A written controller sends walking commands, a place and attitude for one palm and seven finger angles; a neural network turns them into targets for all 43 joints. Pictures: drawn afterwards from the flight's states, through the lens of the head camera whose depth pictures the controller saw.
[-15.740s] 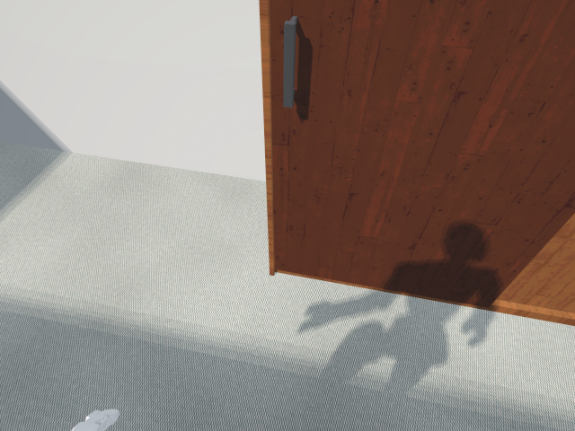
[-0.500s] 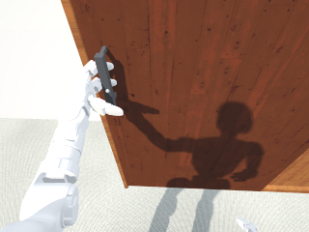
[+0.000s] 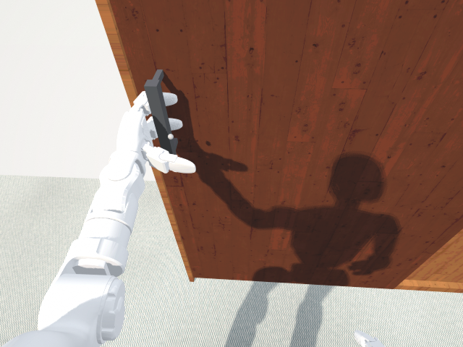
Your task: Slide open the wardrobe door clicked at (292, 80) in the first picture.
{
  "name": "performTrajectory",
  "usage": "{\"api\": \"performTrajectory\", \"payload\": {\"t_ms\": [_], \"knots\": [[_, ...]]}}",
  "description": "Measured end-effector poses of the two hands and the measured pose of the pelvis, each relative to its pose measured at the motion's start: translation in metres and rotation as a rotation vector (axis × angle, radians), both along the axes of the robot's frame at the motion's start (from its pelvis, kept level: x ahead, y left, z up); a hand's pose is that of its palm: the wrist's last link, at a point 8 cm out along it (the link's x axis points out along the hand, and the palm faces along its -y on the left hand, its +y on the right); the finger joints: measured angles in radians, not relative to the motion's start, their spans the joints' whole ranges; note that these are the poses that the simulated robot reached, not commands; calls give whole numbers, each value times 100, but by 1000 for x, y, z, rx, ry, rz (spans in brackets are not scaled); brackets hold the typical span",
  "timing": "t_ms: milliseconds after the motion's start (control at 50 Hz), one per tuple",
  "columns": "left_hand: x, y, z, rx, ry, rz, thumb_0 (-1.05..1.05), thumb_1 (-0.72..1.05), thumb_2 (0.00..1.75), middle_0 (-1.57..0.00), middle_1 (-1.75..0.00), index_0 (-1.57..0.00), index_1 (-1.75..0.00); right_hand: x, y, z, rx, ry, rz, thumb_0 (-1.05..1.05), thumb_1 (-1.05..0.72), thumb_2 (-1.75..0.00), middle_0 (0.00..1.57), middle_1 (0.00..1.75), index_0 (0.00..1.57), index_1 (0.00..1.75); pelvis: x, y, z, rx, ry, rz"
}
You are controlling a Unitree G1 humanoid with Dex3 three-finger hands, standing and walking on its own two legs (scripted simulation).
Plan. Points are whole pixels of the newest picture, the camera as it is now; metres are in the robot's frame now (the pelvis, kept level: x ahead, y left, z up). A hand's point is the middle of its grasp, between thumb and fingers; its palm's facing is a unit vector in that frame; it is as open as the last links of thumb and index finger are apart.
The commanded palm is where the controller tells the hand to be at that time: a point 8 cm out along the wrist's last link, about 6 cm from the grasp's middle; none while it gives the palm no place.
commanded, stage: slide the fingers in behind the handle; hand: left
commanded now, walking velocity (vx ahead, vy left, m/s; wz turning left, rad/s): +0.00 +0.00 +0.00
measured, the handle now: (165, 119) +0.49 +0.15 +0.15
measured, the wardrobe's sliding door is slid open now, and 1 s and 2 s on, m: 0.00 0.00 0.00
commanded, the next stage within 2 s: grip the handle and tug to test in 0.48 s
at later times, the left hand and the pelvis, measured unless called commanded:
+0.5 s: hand (171, 135) +0.43 +0.12 +0.16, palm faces -0.03 -1.00 -0.02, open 14.2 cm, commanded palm +0.40 +0.17 +0.15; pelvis +0.00 +0.00 +0.00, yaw +0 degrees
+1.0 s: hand (170, 135) +0.43 +0.12 +0.16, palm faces -0.04 -1.00 -0.01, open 10.0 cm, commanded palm +0.41 +0.18 +0.15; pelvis +0.00 +0.01 +0.00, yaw -1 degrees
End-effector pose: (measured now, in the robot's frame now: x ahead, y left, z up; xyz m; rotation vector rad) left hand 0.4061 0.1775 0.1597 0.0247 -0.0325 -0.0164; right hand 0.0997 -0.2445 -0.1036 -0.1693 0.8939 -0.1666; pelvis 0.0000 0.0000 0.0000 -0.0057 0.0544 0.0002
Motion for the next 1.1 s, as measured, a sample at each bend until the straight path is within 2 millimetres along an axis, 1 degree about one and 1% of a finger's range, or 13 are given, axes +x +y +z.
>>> {"api": "performTrajectory", "payload": {"t_ms": [360,620,680,760,840,1020,1100], "knots": [[4,0,-1,-1,1,-6,-1,-50,30,-30,-120,-25,-120,9,7,0,2,-6,32,1,-90,-90,20,30,20,30,1,2,-1,-1,9,11],[6,1,-2,-9,1,-24,-1,-50,30,-30,-120,-27,-120,5,7,1,-1,1,12,1,-90,-90,20,30,20,30,2,4,-1,-3,7,2],[6,1,-2,-12,3,-27,-1,-48,31,-30,-121,-28,-120,3,6,2,-4,4,5,1,-90,-90,20,30,20,30,2,5,0,-3,7,-2],[7,1,-3,-14,6,-27,-1,-39,35,-31,-122,-30,-122,0,5,2,-6,9,-4,1,-90,-90,20,30,20,30,2,5,0,-3,8,-4],[7,1,-3,-18,4,-24,-1,-26,41,-33,-124,-31,-124,-2,5,2,-6,11,-13,1,-90,-90,20,30,20,30,2,5,0,-3,8,-8],[8,3,-4,-18,5,-26,0,13,57,-37,-130,-35,-129,-2,5,2,-8,19,-19,1,-90,-90,20,30,20,30,4,6,0,-4,8,-9],[10,4,-7,-19,26,-27,0,31,65,-39,-132,-37,-132,-1,4,3,-12,23,-20,1,-90,-90,20,30,20,30,4,5,0,-5,9,-8]]}}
